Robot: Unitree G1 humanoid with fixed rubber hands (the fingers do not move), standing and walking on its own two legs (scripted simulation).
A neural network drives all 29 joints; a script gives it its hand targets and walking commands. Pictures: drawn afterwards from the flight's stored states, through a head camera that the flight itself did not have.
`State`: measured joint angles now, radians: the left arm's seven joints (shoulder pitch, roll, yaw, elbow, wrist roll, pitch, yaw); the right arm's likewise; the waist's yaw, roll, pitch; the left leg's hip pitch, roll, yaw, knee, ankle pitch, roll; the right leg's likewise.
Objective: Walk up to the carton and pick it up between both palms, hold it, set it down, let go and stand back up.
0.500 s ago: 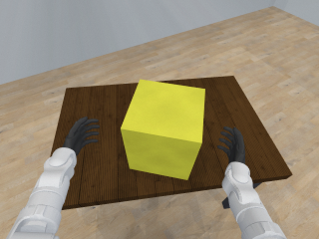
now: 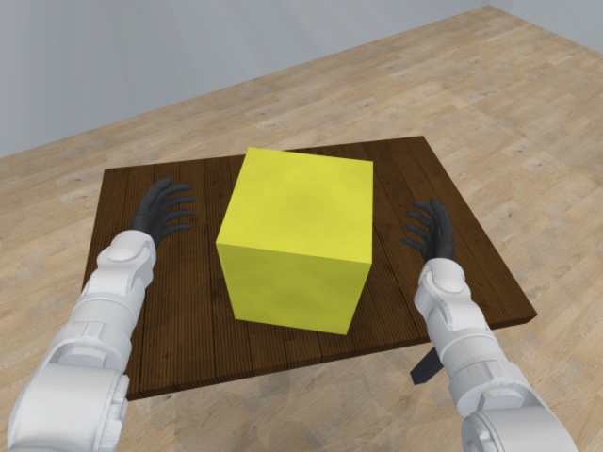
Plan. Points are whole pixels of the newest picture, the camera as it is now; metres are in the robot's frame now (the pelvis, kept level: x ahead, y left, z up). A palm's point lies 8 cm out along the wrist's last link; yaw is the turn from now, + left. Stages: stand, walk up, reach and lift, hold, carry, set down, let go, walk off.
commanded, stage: reach and lift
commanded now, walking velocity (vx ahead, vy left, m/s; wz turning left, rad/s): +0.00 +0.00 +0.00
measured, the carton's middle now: (299, 245) +0.45 -0.05 -0.06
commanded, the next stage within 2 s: none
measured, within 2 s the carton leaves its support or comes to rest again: neither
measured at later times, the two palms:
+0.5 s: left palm (169, 186) +0.48 +0.14 +0.08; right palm (435, 215) +0.38 -0.24 +0.07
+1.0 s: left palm (194, 221) +0.47 +0.12 +0.00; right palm (415, 247) +0.37 -0.22 +0.00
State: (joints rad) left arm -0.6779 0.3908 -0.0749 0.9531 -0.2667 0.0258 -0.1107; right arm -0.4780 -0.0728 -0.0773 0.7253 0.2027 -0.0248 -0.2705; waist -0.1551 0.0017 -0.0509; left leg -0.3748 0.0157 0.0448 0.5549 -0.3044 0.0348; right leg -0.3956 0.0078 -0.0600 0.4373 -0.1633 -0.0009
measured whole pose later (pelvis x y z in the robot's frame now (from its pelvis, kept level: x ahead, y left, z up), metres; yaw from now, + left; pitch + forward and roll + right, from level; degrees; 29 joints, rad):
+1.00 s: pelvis -0.02 -0.01 -0.03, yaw +2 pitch +26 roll -2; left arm -1.09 0.35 -0.17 1.53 -0.26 -0.23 -0.05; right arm -0.87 -0.02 -0.19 1.23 0.14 -0.19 -0.23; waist -0.26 0.01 -0.23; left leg -0.86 0.01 0.00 0.72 -0.31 0.02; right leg -0.87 -0.01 -0.10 0.61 -0.19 -0.02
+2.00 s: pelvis -0.03 +0.00 -0.05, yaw +0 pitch +29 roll -4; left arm -1.17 0.25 0.13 1.59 0.06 -0.38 0.01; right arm -0.96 0.06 -0.59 1.35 -0.23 -0.47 -0.23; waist -0.20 0.04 -0.18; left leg -1.03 0.02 0.01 0.90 -0.37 0.04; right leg -1.03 0.00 -0.09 0.75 -0.22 0.00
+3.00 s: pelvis -0.01 +0.00 -0.03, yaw +0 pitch +28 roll -4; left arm -1.07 0.19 0.30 1.63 0.18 -0.58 0.00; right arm -0.82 0.10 -0.72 1.31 -0.35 -0.67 -0.19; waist -0.16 0.06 -0.13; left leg -0.90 0.02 0.00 0.74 -0.33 0.03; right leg -0.88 0.01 -0.11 0.57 -0.17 -0.01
